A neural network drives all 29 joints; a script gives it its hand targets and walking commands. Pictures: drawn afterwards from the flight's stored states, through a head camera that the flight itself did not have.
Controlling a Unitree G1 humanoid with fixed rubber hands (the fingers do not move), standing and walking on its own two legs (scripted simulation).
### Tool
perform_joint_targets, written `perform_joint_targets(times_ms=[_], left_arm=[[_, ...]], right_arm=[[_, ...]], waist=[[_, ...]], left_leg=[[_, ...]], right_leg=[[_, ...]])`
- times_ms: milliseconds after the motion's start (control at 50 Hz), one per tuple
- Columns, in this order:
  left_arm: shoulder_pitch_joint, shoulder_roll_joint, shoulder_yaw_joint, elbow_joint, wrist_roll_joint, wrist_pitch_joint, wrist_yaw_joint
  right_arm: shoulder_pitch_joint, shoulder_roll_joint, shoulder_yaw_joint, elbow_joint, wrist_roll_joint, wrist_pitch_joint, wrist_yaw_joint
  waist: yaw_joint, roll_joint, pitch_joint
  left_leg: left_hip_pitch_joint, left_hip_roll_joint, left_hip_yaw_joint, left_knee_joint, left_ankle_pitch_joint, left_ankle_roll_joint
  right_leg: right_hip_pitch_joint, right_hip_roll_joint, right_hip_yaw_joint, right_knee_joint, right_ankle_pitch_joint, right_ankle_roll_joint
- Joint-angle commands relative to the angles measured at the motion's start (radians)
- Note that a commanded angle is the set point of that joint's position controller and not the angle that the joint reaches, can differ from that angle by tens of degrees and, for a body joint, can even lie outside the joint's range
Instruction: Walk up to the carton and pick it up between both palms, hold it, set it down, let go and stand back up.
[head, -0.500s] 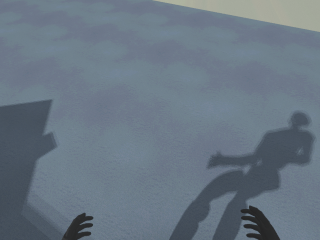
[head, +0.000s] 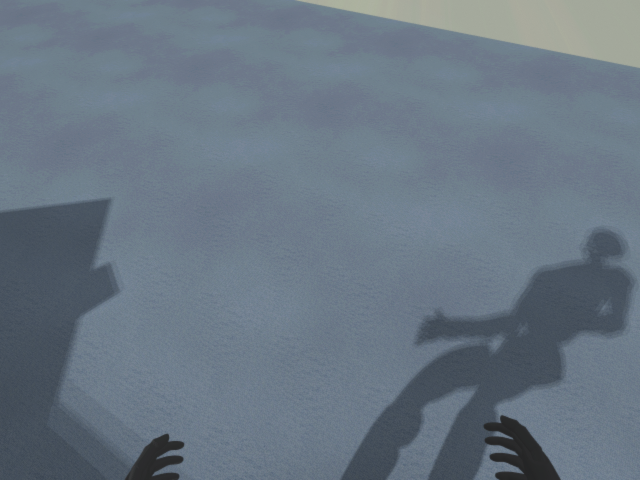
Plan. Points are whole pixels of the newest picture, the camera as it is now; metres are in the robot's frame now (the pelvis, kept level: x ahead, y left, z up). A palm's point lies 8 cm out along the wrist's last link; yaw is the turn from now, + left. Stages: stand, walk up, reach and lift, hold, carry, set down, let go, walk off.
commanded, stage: stand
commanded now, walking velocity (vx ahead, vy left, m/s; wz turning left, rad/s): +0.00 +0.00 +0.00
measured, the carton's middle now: out of the picture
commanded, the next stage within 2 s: none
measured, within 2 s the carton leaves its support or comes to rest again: neither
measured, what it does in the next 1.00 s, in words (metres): stands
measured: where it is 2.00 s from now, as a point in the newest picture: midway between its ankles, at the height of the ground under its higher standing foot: outside the picture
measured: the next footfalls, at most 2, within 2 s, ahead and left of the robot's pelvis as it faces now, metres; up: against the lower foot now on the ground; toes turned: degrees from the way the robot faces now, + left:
none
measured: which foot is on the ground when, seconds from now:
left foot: down 0.00-1.00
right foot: down 0.00-1.00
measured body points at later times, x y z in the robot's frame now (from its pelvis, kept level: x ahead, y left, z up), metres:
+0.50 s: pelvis +0.00 +0.00 +0.00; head +0.00 +0.00 +0.45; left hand +0.12 +0.26 -0.10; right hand +0.13 -0.25 -0.09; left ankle +0.01 +0.12 -0.73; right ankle +0.01 -0.12 -0.73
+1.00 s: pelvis +0.00 +0.00 +0.00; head +0.00 +0.00 +0.45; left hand +0.11 +0.26 -0.10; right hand +0.13 -0.25 -0.10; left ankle +0.01 +0.12 -0.73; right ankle +0.01 -0.12 -0.73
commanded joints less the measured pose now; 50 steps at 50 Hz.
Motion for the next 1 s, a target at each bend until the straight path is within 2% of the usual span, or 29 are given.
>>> perform_joint_targets(times_ms=[0, 80, 100, 140, 240, 300, 340, 360, 420, 460, 480, 540, 580, 600, 640, 660, 720, 740, 760, 800, 840, 860, 920, 960, 980], left_arm=[[-0.015, 0.119, 0.04, -0.092, -0.001, -0.017, 0.005], [-0.013, 0.119, 0.035, -0.09, -0.002, -0.021, 0.005], [-0.009, 0.127, 0.037, -0.089, -0.002, -0.021, 0.005], [-0.017, 0.128, 0.036, -0.089, -0.003, -0.022, 0.005], [0.0, 0.129, 0.037, -0.079, -0.002, -0.02, 0.006], [-0.01, 0.138, 0.041, -0.082, 0.001, -0.017, 0.005], [0.003, 0.124, 0.035, -0.076, -0.002, -0.016, 0.004], [-0.001, 0.125, 0.038, -0.077, -0.001, -0.016, 0.004], [0.017, 0.123, 0.036, -0.068, 0.001, -0.017, 0.005], [0.012, 0.132, 0.038, -0.066, -0.001, -0.02, 0.005], [0.016, 0.129, 0.036, -0.064, -0.002, -0.021, 0.006], [0.015, 0.136, 0.034, -0.061, -0.002, -0.021, 0.006], [0.015, 0.128, 0.033, -0.061, -0.002, -0.023, 0.005], [0.012, 0.133, 0.034, -0.059, 0.001, -0.023, 0.006], [0.014, 0.132, 0.031, -0.05, 0.0, -0.023, 0.007], [0.018, 0.126, 0.029, -0.048, -0.001, -0.022, 0.006], [0.033, 0.123, 0.029, -0.05, -0.004, -0.02, 0.006], [0.021, 0.133, 0.032, -0.048, -0.005, -0.019, 0.007], [0.026, 0.131, 0.031, -0.05, -0.004, -0.019, 0.007], [0.022, 0.14, 0.034, -0.047, -0.002, -0.019, 0.009], [0.019, 0.134, 0.03, -0.046, -0.005, -0.019, 0.008], [0.015, 0.131, 0.029, -0.048, -0.005, -0.017, 0.006], [0.028, 0.134, 0.029, -0.038, -0.002, -0.016, 0.006], [0.025, 0.14, 0.033, -0.04, -0.003, -0.016, 0.006], [0.025, 0.136, 0.03, -0.042, -0.002, -0.016, 0.008]], right_arm=[[-0.002, -0.119, -0.032, -0.09, 0.002, -0.02, -0.005], [-0.025, -0.117, -0.029, -0.089, 0.0, -0.021, -0.004], [-0.01, -0.113, -0.032, -0.091, 0.0, -0.021, -0.004], [-0.009, -0.121, -0.03, -0.081, 0.002, -0.02, -0.004], [-0.02, -0.124, -0.032, -0.077, 0.0, -0.02, -0.004], [0.001, -0.115, -0.03, -0.078, 0.001, -0.018, -0.003], [-0.002, -0.124, -0.034, -0.074, -0.001, -0.017, -0.006], [0.002, -0.119, -0.029, -0.073, -0.001, -0.018, -0.006], [-0.015, -0.128, -0.031, -0.077, 0.004, -0.022, -0.005], [0.007, -0.124, -0.031, -0.075, 0.004, -0.022, -0.005], [0.005, -0.126, -0.031, -0.074, 0.002, -0.021, -0.005], [0.013, -0.124, -0.032, -0.078, 0.0, -0.021, -0.004], [0.004, -0.127, -0.031, -0.073, -0.002, -0.02, -0.004], [0.01, -0.118, -0.032, -0.073, 0.001, -0.02, -0.004], [0.014, -0.123, -0.032, -0.067, 0.004, -0.021, -0.005], [0.016, -0.133, -0.035, -0.066, 0.005, -0.021, -0.006], [0.014, -0.128, -0.036, -0.063, 0.001, -0.018, -0.006], [0.025, -0.122, -0.031, -0.065, 0.001, -0.017, -0.006], [0.012, -0.122, -0.029, -0.06, 0.0, -0.018, -0.007], [0.018, -0.12, -0.03, -0.058, 0.004, -0.019, -0.006], [0.013, -0.124, -0.029, -0.067, 0.002, -0.019, -0.008], [0.017, -0.131, -0.031, -0.065, 0.002, -0.018, -0.009], [0.015, -0.127, -0.031, -0.062, 0.003, -0.018, -0.008], [0.018, -0.132, -0.029, -0.061, 0.003, -0.019, -0.008], [0.018, -0.13, -0.028, -0.06, 0.003, -0.019, -0.008]], waist=[[0.002, -0.012, -0.05], [0.006, 0.002, -0.035], [0.0, -0.02, -0.039], [-0.003, -0.026, -0.044], [0.003, 0.008, -0.048], [-0.004, -0.028, -0.009], [-0.001, 0.015, -0.02], [0.003, 0.014, -0.03], [0.015, 0.017, -0.03], [0.006, -0.01, -0.024], [0.007, 0.009, -0.013], [-0.001, 0.002, -0.03], [0.007, 0.012, -0.041], [-0.002, -0.007, -0.051], [-0.002, -0.003, -0.056], [0.001, 0.013, -0.052], [0.007, -0.016, -0.027], [-0.002, -0.011, -0.004], [0.005, 0.008, -0.008], [0.002, 0.006, -0.039], [0.001, -0.018, -0.045], [0.0, -0.015, -0.017], [0.004, -0.008, -0.011], [0.004, -0.004, -0.036], [0.004, 0.002, -0.051]], left_leg=[[-0.02, 0.088, -0.102, -0.137, 0.14, 0.037], [-0.012, 0.08, -0.089, -0.13, 0.142, 0.033], [-0.003, 0.079, -0.091, -0.129, 0.141, 0.035], [-0.003, 0.075, -0.091, -0.131, 0.132, 0.034], [-0.017, 0.084, -0.101, -0.139, 0.141, 0.038], [-0.026, 0.07, -0.091, -0.138, 0.092, 0.03], [-0.019, 0.078, -0.104, -0.153, 0.058, 0.034], [-0.041, 0.085, -0.115, -0.167, 0.035, 0.035], [-0.055, 0.089, -0.13, -0.176, 0.051, 0.044], [-0.043, 0.082, -0.119, -0.163, 0.095, 0.039], [-0.043, 0.082, -0.116, -0.161, 0.094, 0.041], [-0.019, 0.077, -0.105, -0.153, 0.076, 0.036], [-0.009, 0.079, -0.105, -0.145, 0.099, 0.037], [0.0, 0.08, -0.108, -0.142, 0.118, 0.037], [0.003, 0.086, -0.108, -0.15, 0.139, 0.035], [-0.009, 0.085, -0.106, -0.155, 0.137, 0.033], [-0.013, 0.082, -0.104, -0.145, 0.128, 0.037], [-0.027, 0.081, -0.103, -0.149, 0.114, 0.038], [-0.018, 0.081, -0.095, -0.15, 0.123, 0.034], [-0.023, 0.084, -0.093, -0.147, 0.131, 0.031], [-0.004, 0.082, -0.099, -0.147, 0.128, 0.031], [-0.017, 0.079, -0.104, -0.152, 0.1, 0.033], [-0.011, 0.085, -0.114, -0.154, 0.149, 0.035], [-0.029, 0.085, -0.11, -0.161, 0.107, 0.035], [-0.009, 0.083, -0.111, -0.159, 0.127, 0.034]], right_leg=[[0.037, -0.077, 0.075, -0.109, 0.116, -0.036], [0.018, -0.08, 0.091, -0.125, 0.122, -0.036], [0.01, -0.084, 0.093, -0.125, 0.111, -0.038], [0.001, -0.075, 0.086, -0.131, 0.098, -0.035], [0.03, -0.076, 0.079, -0.114, 0.117, -0.036], [-0.008, -0.086, 0.088, -0.142, 0.048, -0.038], [-0.016, -0.08, 0.093, -0.139, 0.02, -0.042], [0.017, -0.075, 0.085, -0.127, 0.016, -0.041], [0.033, -0.069, 0.082, -0.118, 0.06, -0.035], [0.025, -0.073, 0.078, -0.124, 0.075, -0.035], [0.02, -0.077, 0.086, -0.13, 0.07, -0.036], [-0.001, -0.086, 0.092, -0.144, 0.037, -0.039], [0.003, -0.081, 0.086, -0.141, 0.07, -0.037], [0.014, -0.084, 0.082, -0.133, 0.089, -0.04], [0.022, -0.08, 0.077, -0.126, 0.105, -0.035], [0.016, -0.077, 0.07, -0.126, 0.103, -0.033], [0.002, -0.08, 0.078, -0.139, 0.081, -0.038], [-0.001, -0.085, 0.083, -0.14, 0.07, -0.04], [0.002, -0.085, 0.087, -0.141, 0.081, -0.04], [0.026, -0.086, 0.078, -0.139, 0.107, -0.041], [0.011, -0.083, 0.083, -0.136, 0.099, -0.041], [-0.006, -0.079, 0.081, -0.149, 0.061, -0.04], [0.008, -0.078, 0.075, -0.135, 0.105, -0.034], [0.038, -0.083, 0.076, -0.133, 0.078, -0.04], [0.034, -0.086, 0.078, -0.131, 0.092, -0.04]])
